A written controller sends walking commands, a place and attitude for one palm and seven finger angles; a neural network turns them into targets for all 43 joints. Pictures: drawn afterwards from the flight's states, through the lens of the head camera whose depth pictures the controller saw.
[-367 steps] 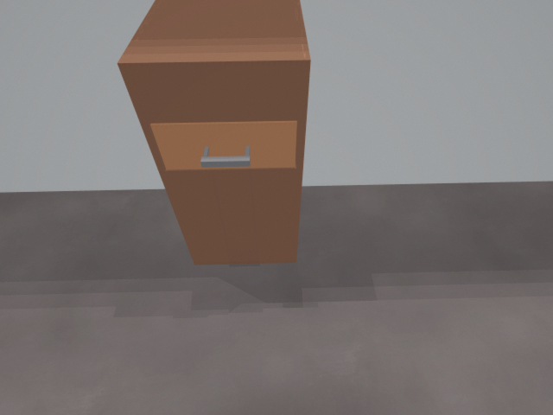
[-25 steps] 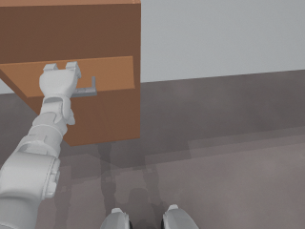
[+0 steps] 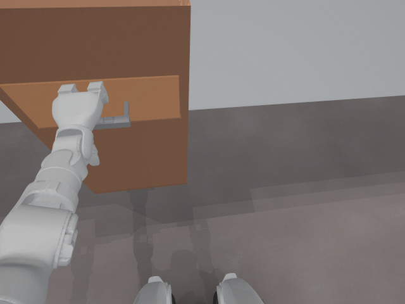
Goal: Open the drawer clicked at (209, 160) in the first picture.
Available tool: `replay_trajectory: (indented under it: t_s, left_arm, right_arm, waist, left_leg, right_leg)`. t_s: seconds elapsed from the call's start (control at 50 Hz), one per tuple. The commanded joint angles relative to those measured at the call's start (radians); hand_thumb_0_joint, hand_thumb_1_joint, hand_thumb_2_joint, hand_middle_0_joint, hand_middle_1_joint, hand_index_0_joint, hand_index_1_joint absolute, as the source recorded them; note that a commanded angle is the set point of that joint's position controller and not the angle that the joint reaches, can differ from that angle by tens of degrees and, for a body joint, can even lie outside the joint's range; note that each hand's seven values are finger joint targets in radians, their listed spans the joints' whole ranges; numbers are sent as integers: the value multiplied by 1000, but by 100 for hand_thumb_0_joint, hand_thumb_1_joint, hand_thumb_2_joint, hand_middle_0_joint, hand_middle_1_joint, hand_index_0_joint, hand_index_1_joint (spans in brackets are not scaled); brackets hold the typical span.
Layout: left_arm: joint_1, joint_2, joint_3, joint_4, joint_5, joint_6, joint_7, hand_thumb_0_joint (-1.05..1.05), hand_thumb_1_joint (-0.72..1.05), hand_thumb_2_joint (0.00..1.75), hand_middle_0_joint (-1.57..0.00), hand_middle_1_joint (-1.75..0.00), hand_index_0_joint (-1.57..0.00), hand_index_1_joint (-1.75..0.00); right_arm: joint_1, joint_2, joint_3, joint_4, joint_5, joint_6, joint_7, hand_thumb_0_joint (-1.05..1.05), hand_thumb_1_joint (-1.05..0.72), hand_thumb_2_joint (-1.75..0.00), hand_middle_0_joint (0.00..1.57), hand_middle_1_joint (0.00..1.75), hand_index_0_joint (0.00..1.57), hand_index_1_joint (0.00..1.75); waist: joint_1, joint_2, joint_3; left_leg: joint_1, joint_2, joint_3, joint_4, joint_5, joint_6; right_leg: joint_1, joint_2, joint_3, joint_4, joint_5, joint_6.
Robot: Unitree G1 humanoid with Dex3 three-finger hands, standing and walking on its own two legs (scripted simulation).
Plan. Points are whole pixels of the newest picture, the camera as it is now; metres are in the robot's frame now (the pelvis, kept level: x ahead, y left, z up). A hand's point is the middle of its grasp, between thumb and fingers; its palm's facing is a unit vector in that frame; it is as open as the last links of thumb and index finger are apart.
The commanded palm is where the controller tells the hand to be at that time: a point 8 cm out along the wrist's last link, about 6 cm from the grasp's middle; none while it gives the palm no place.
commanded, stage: move the hooked fingers above the handle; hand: left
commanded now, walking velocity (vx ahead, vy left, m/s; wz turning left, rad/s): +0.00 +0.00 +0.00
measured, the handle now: (102, 115) +0.56 +0.21 -0.06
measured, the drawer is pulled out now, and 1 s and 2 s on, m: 0.00 0.00 0.00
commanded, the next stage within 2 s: lower the fingers behind the handle in 0.20 s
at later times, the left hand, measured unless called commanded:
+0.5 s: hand (91, 127) +0.50 +0.21 -0.02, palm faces -0.11 -0.02 -0.99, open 13.8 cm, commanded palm +0.49 +0.20 +0.03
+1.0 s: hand (101, 133) +0.50 +0.20 -0.05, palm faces -0.08 -0.03 -1.00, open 13.8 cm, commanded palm +0.49 +0.19 +0.00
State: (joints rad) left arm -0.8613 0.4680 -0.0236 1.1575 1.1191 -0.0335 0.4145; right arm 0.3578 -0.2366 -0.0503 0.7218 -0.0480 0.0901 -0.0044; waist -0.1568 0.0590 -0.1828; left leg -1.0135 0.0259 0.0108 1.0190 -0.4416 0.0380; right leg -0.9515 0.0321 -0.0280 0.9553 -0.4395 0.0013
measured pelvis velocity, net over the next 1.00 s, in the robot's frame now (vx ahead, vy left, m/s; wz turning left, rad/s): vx -0.01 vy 0.00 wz -0.01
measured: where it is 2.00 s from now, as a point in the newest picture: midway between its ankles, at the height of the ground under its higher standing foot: outside the picture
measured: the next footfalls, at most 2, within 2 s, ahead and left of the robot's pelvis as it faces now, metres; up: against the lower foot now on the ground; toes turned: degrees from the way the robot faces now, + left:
none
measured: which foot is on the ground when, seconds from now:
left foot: down 0.00-1.00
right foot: down 0.00-1.00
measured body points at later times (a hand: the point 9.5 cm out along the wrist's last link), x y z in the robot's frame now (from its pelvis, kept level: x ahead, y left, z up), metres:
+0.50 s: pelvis +0.00 -0.01 -0.01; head +0.13 +0.00 +0.42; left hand +0.50 +0.21 +0.03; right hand -0.01 -0.28 -0.13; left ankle +0.01 +0.09 -0.67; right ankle +0.00 -0.13 -0.67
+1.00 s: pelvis -0.01 +0.00 -0.03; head +0.14 +0.01 +0.40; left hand +0.50 +0.20 +0.00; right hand -0.01 -0.27 -0.15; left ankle +0.01 +0.09 -0.67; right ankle +0.00 -0.13 -0.67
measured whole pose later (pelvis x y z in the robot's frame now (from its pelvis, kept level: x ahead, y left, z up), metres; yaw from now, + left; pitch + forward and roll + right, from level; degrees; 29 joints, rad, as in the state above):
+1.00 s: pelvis -0.01 +0.00 -0.03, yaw +0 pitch +29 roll -4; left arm -0.93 0.48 -0.01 1.22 1.13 0.00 0.44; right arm 0.32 -0.24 -0.03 0.72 -0.06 0.08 0.00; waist -0.18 0.07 -0.19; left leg -1.19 0.03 0.00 1.16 -0.49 0.03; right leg -1.13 0.04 -0.04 1.10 -0.49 0.00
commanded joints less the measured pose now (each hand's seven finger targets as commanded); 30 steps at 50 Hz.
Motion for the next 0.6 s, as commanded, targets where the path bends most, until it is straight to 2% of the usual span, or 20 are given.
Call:
replay_trajectory:
  t_s: [0.0, 0.02, 0.06, 0.08, 0.12, 0.16, 0.2, 0.24, 0.26, 0.28, 0.3, 0.32, 0.36, 0.38, 0.42, 0.46, 0.5, 0.52, 0.56, 0.58]
  left_arm:
    - [-453, 159, 3, -174, 7, 7, 60, 0, -50, 30, -30, -120, -30, -120]
    - [-444, 148, 0, -161, 3, 16, 62, 0, -50, 30, -30, -120, -30, -120]
    - [-450, 178, 15, -143, 0, 30, 57, 0, -50, 30, -30, -120, -30, -120]
    - [-475, 157, -4, -160, -3, 32, 54, 0, -50, 30, -30, -120, -30, -120]
    - [-488, 195, 22, -186, 2, 27, 54, 0, -50, 30, -30, -120, -30, -120]
    - [-486, 194, 24, -193, 3, 22, 55, 0, -50, 30, -30, -120, -30, -120]
    - [-465, 211, 41, -188, 4, 24, 61, 0, -50, 30, -30, -120, -30, -120]
    - [-443, 241, 66, -163, 0, 34, 64, 0, -50, 30, -30, -120, -30, -120]
    - [-444, 260, 69, -149, 8, 41, 65, 0, -50, 30, -30, -120, -30, -120]
    - [-460, 233, 40, -137, 9, 49, 64, 0, -50, 30, -30, -120, -30, -120]
    - [-450, 240, 42, -109, 9, 57, 62, 0, -50, 30, -30, -120, -30, -120]
    - [-443, 253, 50, -95, 6, 61, 57, 0, -50, 30, -30, -120, -30, -120]
    - [-435, 271, 59, -122, -3, 42, 36, 0, -50, 30, -30, -120, -30, -120]
    - [-431, 248, 42, -128, -3, 31, 24, 0, -50, 30, -30, -120, -30, -120]
    - [-411, 259, 52, -142, -1, 3, 9, 0, -50, 30, -30, -120, -30, -120]
    - [-401, 214, 26, -147, -2, -23, 2, 0, -50, 30, -30, -120, -30, -120]
    - [-429, 243, 49, -186, 4, -49, 13, 0, -50, 30, -30, -120, -30, -120]
    - [-434, 231, 46, -214, 8, -60, 22, 0, -50, 30, -30, -120, -30, -120]
    - [-409, 234, 70, -215, 11, -68, 49, 0, -50, 30, -30, -120, -30, -120]
    - [-410, 226, 66, -193, 13, -60, 64, 0, -50, 30, -30, -120, -30, -120]
  right_arm:
    - [171, -177, -69, -33, -1, -7, -3, 0, -90, -90, 20, 30, 20, 30]
    - [171, -178, -70, -34, -1, -6, -1, 0, -90, -90, 20, 30, 20, 30]
    - [171, -182, -66, -35, 2, -2, -2, 0, -90, -90, 20, 30, 20, 30]
    - [171, -181, -67, -39, 2, -2, -3, 0, -90, -90, 20, 30, 20, 30]
    - [167, -182, -67, -40, 1, -3, -5, 0, -90, -90, 20, 30, 20, 30]
    - [168, -180, -67, -40, -1, -2, -7, 0, -90, -90, 20, 30, 20, 30]
    - [160, -179, -63, -43, -1, 0, -8, 0, -90, -90, 20, 30, 20, 30]
    - [155, -182, -58, -41, -1, 2, -8, 0, -90, -90, 20, 30, 20, 30]
    - [155, -184, -54, -42, 2, 5, -10, 0, -90, -90, 20, 30, 20, 30]
    - [151, -181, -53, -44, 4, 4, -11, 0, -90, -90, 20, 30, 20, 30]
    - [154, -182, -50, -40, 6, 3, -10, 0, -90, -90, 20, 30, 20, 30]
    - [154, -185, -50, -41, 6, 2, -13, 0, -90, -90, 20, 30, 20, 30]
    - [159, -184, -48, -48, 5, -3, -15, 0, -90, -90, 20, 30, 20, 30]
    - [162, -182, -52, -47, 6, -6, -17, 0, -90, -90, 20, 30, 20, 30]
    - [165, -181, -53, -44, 5, -8, -21, 0, -90, -90, 20, 30, 20, 30]
    - [171, -177, -57, -39, 3, -15, -20, 0, -90, -90, 20, 30, 20, 30]
    - [176, -181, -60, -33, -2, -16, -21, 0, -90, -90, 20, 30, 20, 30]
    - [177, -178, -65, -30, -4, -19, -17, 0, -90, -90, 20, 30, 20, 30]
    - [178, -179, -70, -25, -10, -18, -11, 0, -90, -90, 20, 30, 20, 30]
    - [178, -179, -69, -16, -11, -18, -7, 0, -90, -90, 20, 30, 20, 30]
  waist:
    - [-30, 80, -429]
    - [-33, 71, -436]
    - [-30, 55, -438]
    - [-39, 61, -444]
    - [-30, 72, -472]
    - [-30, 78, -491]
    - [-18, 76, -473]
    - [-14, 43, -468]
    - [-15, 41, -456]
    - [-26, 46, -431]
    - [-26, 38, -404]
    - [-34, 3, -399]
    - [-19, 31, -466]
    - [-28, 22, -473]
    - [-23, 25, -471]
    - [-30, 37, -453]
    - [-26, 52, -474]
    - [-20, 92, -502]
    - [-13, 87, -525]
    - [-23, 73, -499]
  left_leg:
    - [466, -11, -50, -75, 444, -4]
    - [461, -13, -47, -74, 438, -2]
    - [444, -17, -43, -76, 430, 0]
    - [447, -17, -43, -75, 432, 1]
    - [456, -18, -42, -72, 425, 2]
    - [468, -18, -42, -67, 451, 2]
    - [446, -22, -34, -70, 441, 3]
    - [409, -25, -29, -69, 433, 6]
    - [389, -26, -27, -71, 413, 7]
    - [366, -29, -18, -73, 385, 10]
    - [343, -30, -16, -75, 363, 11]
    - [322, -30, -12, -72, 351, 16]
    - [331, -33, -10, -62, 374, 15]
    - [334, -32, -8, -53, 382, 17]
    - [324, -29, -10, -41, 382, 15]
    - [329, -25, -17, -29, 390, 14]
    - [337, -21, -27, -16, 399, 11]
    - [366, -19, -33, -10, 424, 7]
    - [380, -16, -39, 7, 456, 5]
    - [363, -14, -40, 12, 449, 5]
  right_leg:
    - [71, 39, -22, -98, 298, -41]
    - [81, 39, -21, -100, 300, -39]
    - [100, 37, -17, -99, 309, -38]
    - [101, 37, -16, -101, 316, -37]
    - [109, 36, -12, -99, 313, -38]
    - [117, 36, -11, -95, 334, -37]
    - [133, 36, -9, -96, 338, -38]
    - [158, 35, -6, -93, 353, -36]
    - [158, 34, -5, -94, 344, -34]
    - [154, 33, -2, -101, 333, -33]
    - [154, 32, -1, -105, 321, -33]
    - [169, 31, 3, -107, 327, -29]
    - [196, 29, 9, -91, 365, -30]
    - [192, 29, 12, -90, 377, -28]
    - [179, 29, 13, -79, 376, -29]
    - [137, 32, 8, -69, 364, -30]
    - [105, 32, 6, -51, 347, -33]
    - [84, 34, 1, -39, 347, -37]
    - [69, 36, -3, -24, 353, -37]
    - [53, 36, -7, -23, 348, -36]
